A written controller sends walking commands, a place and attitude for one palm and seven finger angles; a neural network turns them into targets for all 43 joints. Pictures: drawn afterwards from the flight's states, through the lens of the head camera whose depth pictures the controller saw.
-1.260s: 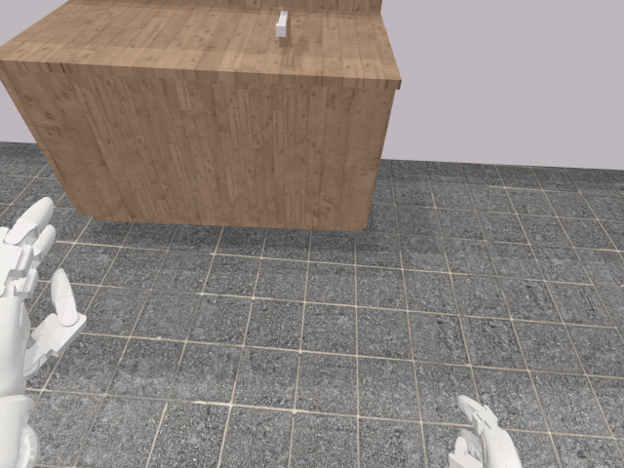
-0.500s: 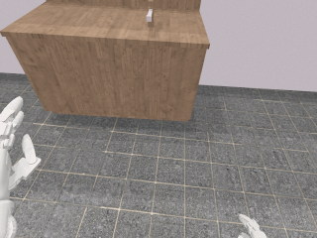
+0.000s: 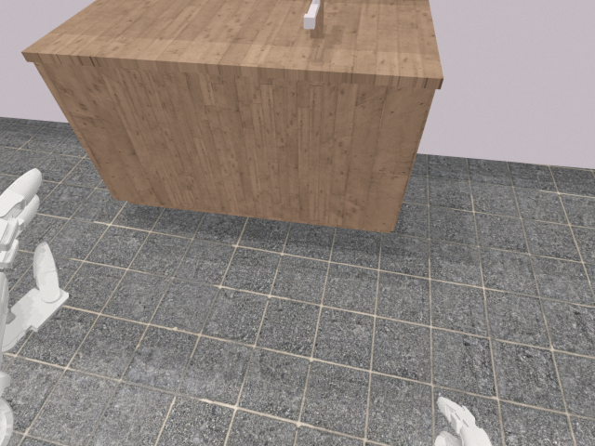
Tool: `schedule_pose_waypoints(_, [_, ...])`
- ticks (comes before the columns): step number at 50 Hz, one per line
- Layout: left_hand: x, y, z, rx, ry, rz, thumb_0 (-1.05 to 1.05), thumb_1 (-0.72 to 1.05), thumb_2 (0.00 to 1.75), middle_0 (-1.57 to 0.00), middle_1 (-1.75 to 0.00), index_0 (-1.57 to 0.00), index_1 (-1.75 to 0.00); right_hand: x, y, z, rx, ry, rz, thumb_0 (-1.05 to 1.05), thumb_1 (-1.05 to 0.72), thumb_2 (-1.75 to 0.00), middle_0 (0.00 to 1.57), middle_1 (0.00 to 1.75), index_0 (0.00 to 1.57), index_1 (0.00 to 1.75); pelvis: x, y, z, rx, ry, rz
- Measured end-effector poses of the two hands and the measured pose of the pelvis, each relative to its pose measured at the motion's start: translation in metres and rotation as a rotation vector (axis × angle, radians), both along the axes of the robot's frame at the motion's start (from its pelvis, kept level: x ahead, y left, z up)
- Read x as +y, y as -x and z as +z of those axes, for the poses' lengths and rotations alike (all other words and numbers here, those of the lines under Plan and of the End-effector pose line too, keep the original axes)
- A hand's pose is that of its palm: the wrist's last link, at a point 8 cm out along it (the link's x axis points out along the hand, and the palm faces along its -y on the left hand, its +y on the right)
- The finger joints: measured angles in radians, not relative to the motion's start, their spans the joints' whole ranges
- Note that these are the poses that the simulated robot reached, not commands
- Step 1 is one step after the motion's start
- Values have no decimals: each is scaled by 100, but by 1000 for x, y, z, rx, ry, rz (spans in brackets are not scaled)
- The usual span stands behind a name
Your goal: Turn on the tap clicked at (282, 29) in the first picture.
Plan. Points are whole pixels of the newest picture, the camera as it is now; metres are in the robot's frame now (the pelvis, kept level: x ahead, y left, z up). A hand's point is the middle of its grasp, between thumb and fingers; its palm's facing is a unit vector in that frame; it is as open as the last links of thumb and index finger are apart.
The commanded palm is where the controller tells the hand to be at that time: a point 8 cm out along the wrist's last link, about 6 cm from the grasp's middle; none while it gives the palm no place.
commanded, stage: walk to a spot facing it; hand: left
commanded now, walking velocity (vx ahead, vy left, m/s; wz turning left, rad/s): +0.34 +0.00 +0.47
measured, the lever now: (309, 21) +1.08 +0.01 +0.10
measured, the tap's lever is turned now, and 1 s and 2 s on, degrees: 0 0 0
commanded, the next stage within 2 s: turn to face it in 0.50 s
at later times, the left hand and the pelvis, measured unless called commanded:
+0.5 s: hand (53, 187) +0.35 +0.29 +0.19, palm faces +0.54 -0.73 -0.41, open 7.5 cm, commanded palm +0.26 +0.32 +0.20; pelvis +0.16 +0.02 +0.00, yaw +11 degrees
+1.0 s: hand (134, 136) +0.46 +0.24 +0.18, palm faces +0.50 -0.78 -0.37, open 7.5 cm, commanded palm +0.38 +0.28 +0.20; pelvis +0.27 -0.02 +0.01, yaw +9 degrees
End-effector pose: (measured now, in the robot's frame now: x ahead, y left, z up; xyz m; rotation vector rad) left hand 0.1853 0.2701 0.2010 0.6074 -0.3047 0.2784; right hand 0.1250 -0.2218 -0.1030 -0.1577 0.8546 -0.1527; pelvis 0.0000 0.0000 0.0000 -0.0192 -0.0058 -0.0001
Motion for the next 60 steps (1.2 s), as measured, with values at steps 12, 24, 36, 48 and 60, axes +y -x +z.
schedule_pose_waypoints(12, [6, -31, 1, 6, 89, 151, 1, 88, 90, -21, -30, -21, -30, -41, -121, 43, -29, 139, 111, 1, -90, -90, 20, 30, 20, 30, -15, -71, 19, -4, -47, 111])
schedule_pose_waypoints(24, [54, -114, 3, -152, 52, 173, 1, 88, 90, -21, -30, -21, -30, 43, -237, 34, -139, 54, 174, 1, -90, -90, 20, 30, 20, 30, 17, -151, -5, -20, -46, 174])
schedule_pose_waypoints(36, [37, -125, 28, -48, -15, 305, 1, 88, 90, -21, -30, -21, -30, 77, -286, 20, -34, -97, 321, 1, -90, -90, 21, 30, 21, 30, -2, -225, 14, 13, -1, 233])
schedule_pose_waypoints(48, [10, -218, -12, -39, 181, 252, 2, 88, 90, -20, -30, -20, -30, -5, -364, 43, -138, 73, 243, 2, -90, -90, 21, 30, 21, 30, -22, -264, 11, -1, -43, 177])
schedule_pose_waypoints(60, [19, -253, 20, -134, 44, 52, 1, 88, 90, -21, -30, -21, -30, -20, -327, 67, -161, 107, 60, 1, -90, -90, 20, 30, 20, 30, -6, -275, 15, 8, 0, 7])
